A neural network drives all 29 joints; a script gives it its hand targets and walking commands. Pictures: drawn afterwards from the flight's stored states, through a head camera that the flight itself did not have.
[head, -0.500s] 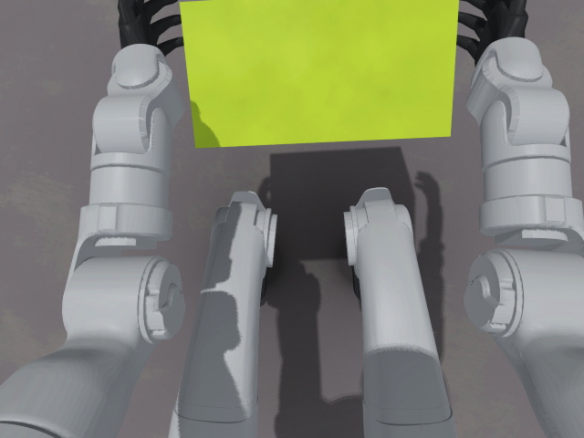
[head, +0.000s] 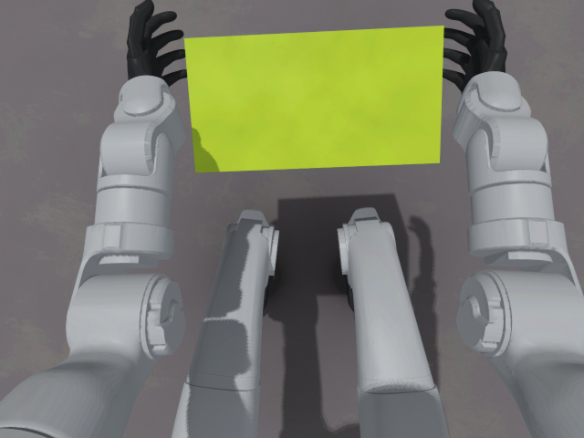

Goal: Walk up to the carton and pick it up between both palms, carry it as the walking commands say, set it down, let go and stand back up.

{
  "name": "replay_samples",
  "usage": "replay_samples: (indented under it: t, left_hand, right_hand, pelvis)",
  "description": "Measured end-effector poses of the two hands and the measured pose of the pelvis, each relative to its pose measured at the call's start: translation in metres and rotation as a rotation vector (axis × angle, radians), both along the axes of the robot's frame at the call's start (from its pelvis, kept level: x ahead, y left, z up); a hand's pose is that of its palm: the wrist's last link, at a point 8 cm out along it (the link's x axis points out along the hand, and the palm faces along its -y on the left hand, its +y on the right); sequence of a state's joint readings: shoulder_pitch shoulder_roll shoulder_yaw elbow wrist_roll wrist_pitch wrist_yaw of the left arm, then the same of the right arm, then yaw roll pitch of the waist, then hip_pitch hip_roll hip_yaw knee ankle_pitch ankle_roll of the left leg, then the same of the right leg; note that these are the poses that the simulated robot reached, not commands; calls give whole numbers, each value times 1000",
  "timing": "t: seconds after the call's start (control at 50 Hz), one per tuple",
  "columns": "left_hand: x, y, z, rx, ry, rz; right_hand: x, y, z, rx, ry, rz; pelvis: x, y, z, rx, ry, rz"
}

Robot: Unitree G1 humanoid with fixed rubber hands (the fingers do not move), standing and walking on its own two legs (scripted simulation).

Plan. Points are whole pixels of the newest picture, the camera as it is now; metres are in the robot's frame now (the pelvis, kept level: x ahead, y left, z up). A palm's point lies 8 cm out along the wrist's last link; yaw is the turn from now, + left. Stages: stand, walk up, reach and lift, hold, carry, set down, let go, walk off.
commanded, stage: reach and lift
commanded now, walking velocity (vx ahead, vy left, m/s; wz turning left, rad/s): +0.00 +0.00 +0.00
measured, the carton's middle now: (312, 110) +0.48 -0.01 -0.16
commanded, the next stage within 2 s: none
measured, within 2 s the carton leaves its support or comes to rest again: neither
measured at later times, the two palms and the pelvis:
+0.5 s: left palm (104, 70) +0.47 +0.18 +0.01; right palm (512, 65) +0.47 -0.18 +0.00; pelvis +0.01 +0.00 +0.06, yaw +0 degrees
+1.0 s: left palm out of the picture +0.46 +0.19 +0.14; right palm out of the picture +0.45 -0.18 +0.13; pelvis +0.09 +0.01 +0.14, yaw -1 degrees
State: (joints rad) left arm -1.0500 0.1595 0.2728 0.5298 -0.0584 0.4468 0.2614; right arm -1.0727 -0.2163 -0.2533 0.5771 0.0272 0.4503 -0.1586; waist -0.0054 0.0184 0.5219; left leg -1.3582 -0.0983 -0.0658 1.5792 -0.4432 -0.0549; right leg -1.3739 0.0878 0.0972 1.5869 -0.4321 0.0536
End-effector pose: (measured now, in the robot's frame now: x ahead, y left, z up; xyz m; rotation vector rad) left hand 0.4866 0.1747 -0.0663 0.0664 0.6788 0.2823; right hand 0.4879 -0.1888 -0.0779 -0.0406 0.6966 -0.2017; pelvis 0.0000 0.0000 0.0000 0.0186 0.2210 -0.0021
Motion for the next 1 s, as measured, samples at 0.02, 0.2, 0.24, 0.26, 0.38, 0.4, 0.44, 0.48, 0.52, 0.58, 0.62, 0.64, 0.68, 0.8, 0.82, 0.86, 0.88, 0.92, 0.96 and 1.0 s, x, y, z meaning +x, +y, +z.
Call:
replay_samples:
  t: [0.02, 0.2, 0.24, 0.26, 0.38, 0.4, 0.44, 0.48, 0.52, 0.58, 0.62, 0.64, 0.68, 0.8, 0.82, 0.86, 0.88, 0.92, 0.96, 1.0]
  left_hand:
    - [-1, 0, 4, 2, -2, 1]
    - [-6, 3, 32, 2, -3, -3]
    - [-6, 3, 39, 3, -3, -3]
    - [-7, 4, 42, 4, -2, -4]
    - [-12, 6, 58, 4, 2, -4]
    - [-13, 6, 61, 3, 2, -3]
    - [-15, 7, 66, 3, 1, -2]
    - [-17, 8, 73, 3, 2, 2]
    - [-19, 8, 79, 3, 6, 4]
    - [-22, 9, 88, 6, 6, -1]
    - [-23, 10, 96, 4, 9, 0]
    - [-23, 10, 100, 3, 12, 1]
    - [-24, 9, 108, 3, 20, 1]
    - [-30, 10, 138, 7, 64, -5]
    - [-32, 10, 146, 5, 70, -3]
    - [-34, 11, 163, -2, 70, 5]
    - [-35, 11, 171, -10, 67, 12]
    - [-35, 12, 186, -21, 60, 21]
    - [-33, 13, 199, -23, 50, 17]
    - [-29, 14, 210, -31, 36, 3]
  right_hand:
    - [0, 0, 3, 2, -2, 2]
    - [-7, 3, 31, -2, -3, -1]
    - [-8, 4, 36, 1, -3, -3]
    - [-9, 4, 39, 0, -2, -4]
    - [-14, 6, 56, -7, 2, 2]
    - [-15, 7, 59, -7, 2, 2]
    - [-16, 7, 65, -5, 1, 2]
    - [-17, 8, 72, -6, 2, 5]
    - [-18, 9, 78, -7, 6, 7]
    - [-20, 10, 89, -14, 6, 10]
    - [-22, 10, 97, -11, 9, 6]
    - [-22, 10, 100, -8, 12, 5]
    - [-24, 9, 107, -4, 21, 1]
    - [-33, 11, 136, 7, 65, -11]
    - [-35, 11, 143, 10, 70, -12]
    - [-38, 12, 158, 18, 71, -16]
    - [-38, 12, 166, 23, 69, -20]
    - [-39, 13, 181, 34, 64, -29]
    - [-37, 13, 194, 43, 54, -31]
    - [-34, 12, 206, 54, 40, -18]
  pelvis:
    - [0, 0, 2, 0, -4, 0]
    - [4, -1, 23, 4, -41, -4]
    - [4, 0, 28, 3, -49, -5]
    - [4, 0, 30, 3, -52, -5]
    - [6, 1, 45, 1, -72, -7]
    - [6, 2, 48, 1, -75, -8]
    - [6, 2, 53, -1, -83, -7]
    - [7, 3, 58, -3, -89, -6]
    - [8, 3, 62, -4, -90, -6]
    - [9, 4, 70, -5, -96, -7]
    - [11, 4, 75, -6, -98, -9]
    - [12, 4, 77, -7, -97, -9]
    - [15, 5, 82, -8, -80, -7]
    - [41, 7, 97, -5, 56, -14]
    - [47, 7, 101, -4, 83, -15]
    - [60, 8, 109, -4, 107, -17]
    - [65, 8, 114, -3, 109, -18]
    - [75, 8, 122, -1, 106, -22]
    - [85, 8, 130, -1, 99, -23]
    - [93, 7, 138, -2, 92, -21]
